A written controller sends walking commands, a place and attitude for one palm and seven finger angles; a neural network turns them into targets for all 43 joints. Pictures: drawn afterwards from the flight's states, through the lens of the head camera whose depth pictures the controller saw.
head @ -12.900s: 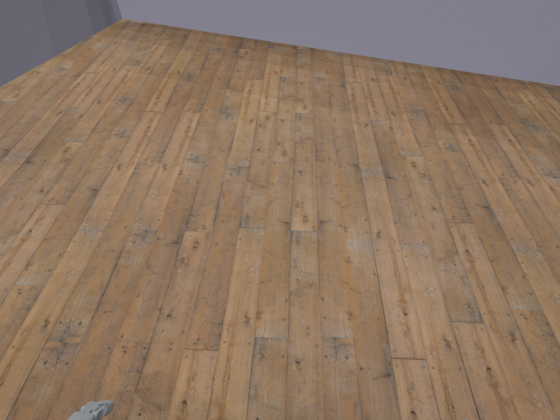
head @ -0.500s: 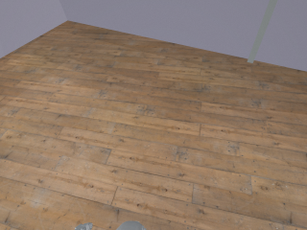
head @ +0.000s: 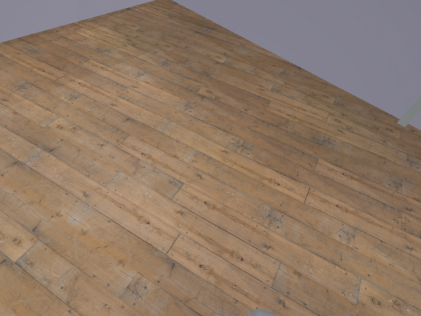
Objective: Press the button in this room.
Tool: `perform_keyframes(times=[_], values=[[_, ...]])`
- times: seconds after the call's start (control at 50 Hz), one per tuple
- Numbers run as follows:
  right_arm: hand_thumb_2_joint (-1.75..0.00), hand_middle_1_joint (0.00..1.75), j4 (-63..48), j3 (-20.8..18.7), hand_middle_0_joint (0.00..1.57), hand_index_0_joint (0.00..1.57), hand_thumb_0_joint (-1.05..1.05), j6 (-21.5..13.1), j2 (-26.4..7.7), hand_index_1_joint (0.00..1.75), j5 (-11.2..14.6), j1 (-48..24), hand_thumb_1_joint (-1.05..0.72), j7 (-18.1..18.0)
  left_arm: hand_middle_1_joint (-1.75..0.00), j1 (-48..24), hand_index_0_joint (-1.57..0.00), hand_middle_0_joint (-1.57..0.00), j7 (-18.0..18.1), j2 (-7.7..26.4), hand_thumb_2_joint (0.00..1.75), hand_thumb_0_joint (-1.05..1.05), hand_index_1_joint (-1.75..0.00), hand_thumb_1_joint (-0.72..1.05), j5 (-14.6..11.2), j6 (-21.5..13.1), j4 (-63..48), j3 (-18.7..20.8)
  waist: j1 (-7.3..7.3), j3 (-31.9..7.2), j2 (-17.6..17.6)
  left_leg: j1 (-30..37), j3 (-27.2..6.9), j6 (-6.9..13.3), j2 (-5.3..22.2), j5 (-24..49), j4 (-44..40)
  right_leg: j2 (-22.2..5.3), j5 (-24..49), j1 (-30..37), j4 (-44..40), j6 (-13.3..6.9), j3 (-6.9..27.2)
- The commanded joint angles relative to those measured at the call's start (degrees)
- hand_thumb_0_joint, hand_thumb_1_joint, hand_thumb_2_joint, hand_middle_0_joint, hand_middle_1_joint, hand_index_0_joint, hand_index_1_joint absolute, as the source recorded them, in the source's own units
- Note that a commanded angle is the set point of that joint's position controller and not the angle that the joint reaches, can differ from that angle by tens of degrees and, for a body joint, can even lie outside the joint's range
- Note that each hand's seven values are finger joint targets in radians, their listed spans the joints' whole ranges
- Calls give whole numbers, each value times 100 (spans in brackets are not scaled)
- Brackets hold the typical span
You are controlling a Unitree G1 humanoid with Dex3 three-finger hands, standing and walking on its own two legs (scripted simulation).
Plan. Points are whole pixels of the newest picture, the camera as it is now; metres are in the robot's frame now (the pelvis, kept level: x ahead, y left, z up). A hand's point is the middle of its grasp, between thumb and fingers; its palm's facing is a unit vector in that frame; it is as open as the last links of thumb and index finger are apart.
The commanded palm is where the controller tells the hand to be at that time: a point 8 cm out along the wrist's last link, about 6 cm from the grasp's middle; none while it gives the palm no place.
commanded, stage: turn or walk to find it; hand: left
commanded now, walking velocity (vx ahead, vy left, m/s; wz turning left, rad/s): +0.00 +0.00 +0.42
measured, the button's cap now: out of the picture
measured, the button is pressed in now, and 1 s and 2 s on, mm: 0 0 0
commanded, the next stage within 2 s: none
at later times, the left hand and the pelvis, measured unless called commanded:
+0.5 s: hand out of the picture +0.02 +0.14 -0.14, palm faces +0.23 -0.94 -0.27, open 7.4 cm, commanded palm none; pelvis -0.02 -0.06 +0.00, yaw +13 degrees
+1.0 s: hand out of the picture -0.10 +0.20 -0.17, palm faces +0.47 -0.85 -0.24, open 7.4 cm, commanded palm none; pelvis -0.06 -0.02 +0.00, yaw +25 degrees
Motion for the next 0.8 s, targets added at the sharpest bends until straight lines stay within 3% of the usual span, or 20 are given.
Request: perform_keyframes(times=[0.0,0.1,0.16,0.2,0.24,0.26,0.28,0.3,0.32,0.34,0.38,0.46,0.58,0.62,0.66,0.7,0.72,0.74,0.76,0.78], values=[[-90,30,-245,-300,20,20,0,-91,-1128,30,24,333,-90,-63,-30,-143,-20,-20,31,334,90,0,-30,90,-3,-177,-482,53,-256,-512,934,663,-1349,698,1353,2453,-1138,-27,193,-452,6,96,228],[-90,30,-241,-370,20,20,0,-46,-1151,30,-16,542,-90,-48,-30,-463,-20,-20,53,230,90,0,-30,90,-21,-203,-705,27,-402,-555,988,753,-1772,820,1365,2433,-1014,127,-104,-312,-784,74,250],[-90,30,-295,-398,20,20,0,-9,-1160,30,-38,423,-90,-40,-30,-394,-20,-20,70,164,90,0,-30,90,-46,-236,-752,4,-358,-597,1128,401,-1939,792,1285,2512,-861,271,-136,276,-1583,4,183],[-90,30,-316,-410,20,20,0,6,-1165,30,-35,340,-90,-29,-30,-116,-20,-20,76,176,90,0,-30,90,-68,-282,-702,10,-223,-701,1066,156,-2034,707,1153,2554,-654,400,239,835,-2419,-38,113],[-90,30,-357,-413,20,20,0,10,-1027,30,28,262,-90,-8,-30,338,-20,-20,102,317,90,0,-30,90,-47,-366,-596,39,-1,-864,692,-465,-1834,338,768,1767,-140,260,1328,1940,-3863,-77,137],[-90,30,-412,-375,20,20,0,-1,-707,30,82,404,-90,27,-30,461,-20,-20,143,705,90,0,-30,90,29,-435,-600,110,30,-966,-352,-1368,-1250,-33,242,491,694,-758,1409,2723,-4354,-355,1091],[-90,30,-562,-328,20,20,0,10,-472,30,65,337,-90,51,-30,425,-20,-20,164,1109,90,0,-30,90,74,-446,-671,181,66,-653,-1411,-2094,-500,-353,-434,-1596,1921,-2028,2054,2538,-4545,-976,2213],[-90,30,-503,-412,20,20,0,129,-759,30,-9,265,-90,23,-30,327,-20,-20,178,1029,90,0,-30,90,-1,-451,-741,216,99,-564,-1450,-1867,-831,-318,-154,-1754,2866,-2171,1677,1657,-4732,-1252,2256],[-90,30,-410,-447,20,20,0,178,-781,30,-7,220,-90,46,-30,12,-20,-20,175,861,90,0,-30,90,4,-424,-800,181,-53,-214,-990,-1845,-838,-304,-100,-1434,3549,-1902,1183,1182,-4805,-1297,2047],[-90,30,-284,-446,20,20,0,202,-743,30,-17,355,-90,86,-30,-275,-20,-20,165,691,90,0,-30,90,-1,-426,-864,131,-215,-82,-586,-1883,-783,-330,-3,-1042,3905,-1587,1102,1083,-4723,-1194,1529],[-90,30,-114,-412,20,20,0,210,-632,30,-21,657,-90,135,-30,-511,-20,-20,167,437,90,0,-30,90,3,-457,-905,62,-373,-156,-495,-1825,-585,-440,104,-562,4055,-1230,1653,1208,-4509,-1029,765],[-90,30,-112,-368,20,20,0,222,-605,30,-15,506,-90,126,-30,-54,-20,-20,172,490,90,0,-30,90,28,-486,-738,80,-169,-259,-735,-1794,-403,-599,189,-610,3679,-1294,2151,1614,-4398,-1107,516],[-90,30,-197,-244,20,20,0,148,-483,30,46,-21,-90,107,-30,484,-20,-20,147,732,90,0,-30,90,79,-447,-439,148,132,-503,-874,-1399,-13,-600,163,-1159,2085,-1439,3582,2288,-3976,-1231,305],[-90,30,-215,-206,20,20,0,116,-463,30,71,-65,-90,97,-30,529,-20,-20,143,833,90,0,-30,90,88,-425,-385,180,160,-627,-998,-1171,115,-547,138,-1195,1615,-1476,3857,2372,-3811,-1262,238],[-90,30,-187,-194,20,20,0,79,-483,30,82,117,-90,79,-30,375,-20,-20,143,890,90,0,-30,90,81,-397,-371,197,30,-703,-1033,-801,245,-498,119,-963,963,-1506,3791,2263,-3597,-1186,122],[-90,30,-111,-206,20,20,0,24,-580,30,68,415,-90,79,-30,251,-20,-20,131,863,90,0,-30,90,30,-351,-356,200,-199,-730,-791,116,330,-417,148,63,-268,-1369,3196,1698,-3120,-804,-217],[-90,30,-82,-267,20,20,0,-30,-855,30,51,616,-90,86,-30,236,-20,-20,109,710,90,0,-30,90,-22,-309,-411,176,-329,-834,-85,866,-117,-272,498,807,-795,-1082,2389,1023,-2451,-492,-497],[-90,30,-121,-393,20,20,0,-66,-1423,30,-2,751,-90,71,-30,276,-20,-20,69,332,90,0,-30,90,-46,-272,-597,112,-392,-813,1591,1452,-1895,327,1862,2379,-1008,-335,-6,-379,-1343,-63,-766],[-90,30,-65,-438,20,20,0,-15,-1672,30,11,975,-90,32,-30,-83,-20,-20,75,248,90,0,-30,90,2,-233,-771,11,-554,-720,1659,1132,-2204,869,2409,3217,-1083,-136,-1238,-576,-517,-31,-367],[-90,30,-1,-416,20,20,0,-41,-1559,30,-3,948,-90,-32,-30,-309,-20,-20,127,255,90,0,-30,90,7,-161,-750,23,-557,-742,1846,846,-2121,884,2232,3039,-1091,-149,-1142,-540,-99,-40,82]])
